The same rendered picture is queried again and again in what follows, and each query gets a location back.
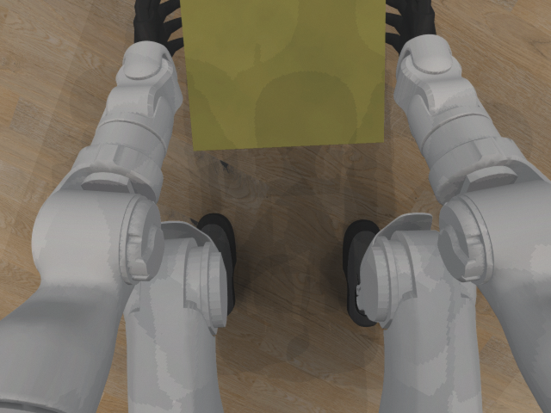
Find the left robot upper arm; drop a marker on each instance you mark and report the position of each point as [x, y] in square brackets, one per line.
[91, 248]

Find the right robot upper arm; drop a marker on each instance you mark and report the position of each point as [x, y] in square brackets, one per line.
[500, 239]

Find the robot right forearm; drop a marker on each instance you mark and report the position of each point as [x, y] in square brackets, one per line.
[454, 133]

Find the robot left hand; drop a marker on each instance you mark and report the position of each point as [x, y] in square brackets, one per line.
[149, 23]

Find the robot right hand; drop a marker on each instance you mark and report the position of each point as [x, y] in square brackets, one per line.
[417, 18]

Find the robot left forearm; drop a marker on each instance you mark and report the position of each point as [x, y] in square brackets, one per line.
[133, 135]

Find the carton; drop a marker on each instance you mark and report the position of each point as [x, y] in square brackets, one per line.
[281, 73]

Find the left robot shin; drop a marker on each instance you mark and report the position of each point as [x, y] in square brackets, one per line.
[171, 229]

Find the robot left thigh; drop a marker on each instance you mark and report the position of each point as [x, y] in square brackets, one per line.
[171, 353]

